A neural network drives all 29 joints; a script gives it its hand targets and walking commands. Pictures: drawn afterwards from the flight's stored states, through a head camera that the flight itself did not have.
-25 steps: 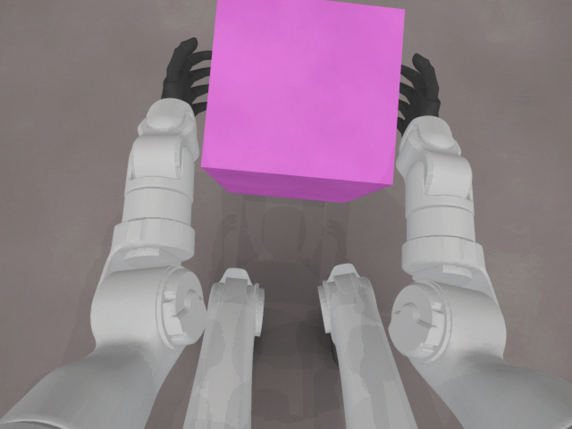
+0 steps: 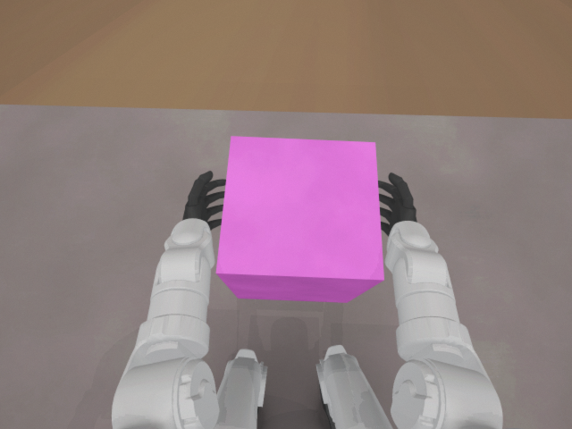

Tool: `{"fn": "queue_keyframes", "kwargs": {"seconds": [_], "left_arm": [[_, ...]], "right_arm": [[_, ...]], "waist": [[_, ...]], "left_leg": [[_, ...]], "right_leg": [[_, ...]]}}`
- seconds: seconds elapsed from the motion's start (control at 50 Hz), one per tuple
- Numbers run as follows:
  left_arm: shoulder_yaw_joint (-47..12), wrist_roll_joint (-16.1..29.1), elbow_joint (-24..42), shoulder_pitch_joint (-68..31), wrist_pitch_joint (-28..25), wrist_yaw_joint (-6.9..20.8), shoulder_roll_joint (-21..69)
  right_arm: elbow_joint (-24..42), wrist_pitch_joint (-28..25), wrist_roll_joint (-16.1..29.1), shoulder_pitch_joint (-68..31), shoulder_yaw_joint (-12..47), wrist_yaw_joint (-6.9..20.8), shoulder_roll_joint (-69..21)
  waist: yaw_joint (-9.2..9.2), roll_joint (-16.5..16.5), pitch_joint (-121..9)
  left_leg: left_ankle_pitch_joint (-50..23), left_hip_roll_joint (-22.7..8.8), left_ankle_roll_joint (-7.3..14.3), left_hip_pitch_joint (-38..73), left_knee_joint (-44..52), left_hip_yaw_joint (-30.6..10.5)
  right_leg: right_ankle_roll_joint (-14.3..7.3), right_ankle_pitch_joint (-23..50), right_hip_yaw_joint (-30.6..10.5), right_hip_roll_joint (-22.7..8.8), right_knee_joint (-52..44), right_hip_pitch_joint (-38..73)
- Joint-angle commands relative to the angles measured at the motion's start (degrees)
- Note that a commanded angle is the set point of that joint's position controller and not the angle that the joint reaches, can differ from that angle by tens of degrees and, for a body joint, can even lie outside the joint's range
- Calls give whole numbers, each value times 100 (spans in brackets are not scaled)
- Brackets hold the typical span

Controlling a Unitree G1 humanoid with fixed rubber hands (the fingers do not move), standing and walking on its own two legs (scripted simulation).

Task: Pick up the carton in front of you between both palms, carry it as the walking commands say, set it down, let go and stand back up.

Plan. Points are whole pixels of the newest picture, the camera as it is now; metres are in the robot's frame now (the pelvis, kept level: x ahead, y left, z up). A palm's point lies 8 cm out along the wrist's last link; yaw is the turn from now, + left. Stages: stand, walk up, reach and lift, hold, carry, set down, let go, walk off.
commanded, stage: reach and lift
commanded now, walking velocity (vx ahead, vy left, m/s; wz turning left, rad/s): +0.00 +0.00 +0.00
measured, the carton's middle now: (297, 231) +0.42 -0.01 -0.11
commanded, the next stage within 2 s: hold in 1.62 s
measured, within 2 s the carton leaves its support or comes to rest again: neither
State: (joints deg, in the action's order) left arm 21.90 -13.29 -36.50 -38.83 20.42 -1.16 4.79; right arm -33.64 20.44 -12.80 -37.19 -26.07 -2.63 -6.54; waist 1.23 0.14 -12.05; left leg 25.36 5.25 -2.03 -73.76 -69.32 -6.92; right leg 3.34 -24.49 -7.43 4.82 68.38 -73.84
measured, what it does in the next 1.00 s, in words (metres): rises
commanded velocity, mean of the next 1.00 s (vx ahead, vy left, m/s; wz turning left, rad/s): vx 0.00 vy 0.00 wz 0.00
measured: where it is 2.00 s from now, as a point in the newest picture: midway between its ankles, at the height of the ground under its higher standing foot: (291, 427)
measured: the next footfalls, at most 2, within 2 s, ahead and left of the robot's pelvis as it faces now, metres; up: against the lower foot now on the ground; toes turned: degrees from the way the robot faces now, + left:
none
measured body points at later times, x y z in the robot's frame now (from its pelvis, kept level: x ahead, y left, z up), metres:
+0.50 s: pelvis +0.05 -0.01 +0.11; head +0.06 -0.01 +0.56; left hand +0.36 +0.14 +0.10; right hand +0.36 -0.16 +0.10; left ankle +0.06 +0.13 -0.62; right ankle +0.06 -0.14 -0.62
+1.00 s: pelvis +0.04 -0.01 +0.12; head +0.02 -0.01 +0.57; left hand +0.35 +0.14 +0.14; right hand +0.35 -0.16 +0.14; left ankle +0.06 +0.13 -0.62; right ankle +0.06 -0.14 -0.62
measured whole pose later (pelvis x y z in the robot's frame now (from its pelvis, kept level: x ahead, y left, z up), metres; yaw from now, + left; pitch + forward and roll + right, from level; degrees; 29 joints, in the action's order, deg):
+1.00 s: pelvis +0.04 -0.01 +0.12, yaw +0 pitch -3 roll +0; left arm 16.9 -17.1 -21.5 -18.3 35.3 1.0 9.6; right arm -21.9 35.0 -17.3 -19.0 -18.0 0.0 -9.7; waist -0.1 -0.1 0.3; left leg 12.6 2.2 -1.1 -10.0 -25.9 -8.1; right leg 1.2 -12.0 -8.2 2.3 25.9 -10.5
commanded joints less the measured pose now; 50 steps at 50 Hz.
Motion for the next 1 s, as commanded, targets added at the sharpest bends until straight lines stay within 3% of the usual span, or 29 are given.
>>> {"fn": "queue_keyframes", "kwargs": {"seconds": [0.0,0.28,0.46,0.54,0.7,0.8,0.98], "left_arm": [[-3223,892,-104,-3017,-135,1313,6212],[-3640,907,454,-1325,63,1390,6072],[-4080,1108,1187,-494,666,1438,6004],[-4095,1128,1470,-285,1018,1462,5955],[-3500,869,1228,-697,1288,1563,5843],[-3664,961,1376,-1195,1233,1620,6040],[-3699,941,1468,-998,1330,1583,5938]], "right_arm": [[-357,-40,883,-3109,3528,1537,-6121],[53,152,862,-1358,4070,1507,-6103],[776,743,1059,-549,4468,1544,-5992],[1023,1081,1046,-294,4454,1572,-5896],[775,1332,810,-753,3897,1723,-5739],[962,1269,925,-1280,4096,1777,-5937],[1020,1363,908,-1084,4084,1751,-5810]], "waist": [[-12,-120,-3868],[-83,20,-2388],[-140,8,-1361],[-117,18,-731],[-147,-24,272],[-141,-18,-209],[-134,-12,-295]], "left_leg": [[-1498,322,82,2936,1265,540],[-2363,174,136,4875,3033,322],[-2787,77,123,6163,4151,262],[-2615,58,109,6503,4566,296],[-1283,13,165,6381,4842,370],[-1409,2,169,6525,4725,359],[-1741,25,143,6743,4832,373]], "right_leg": [[-188,1425,680,400,-1116,2702],[-205,2358,346,205,-2944,4948],[-185,2787,293,94,-4056,6281],[-209,2554,310,91,-4489,6587],[-276,1219,401,51,-4728,6459],[-280,1328,423,43,-4625,6616],[-250,1676,412,73,-4726,6837]]}}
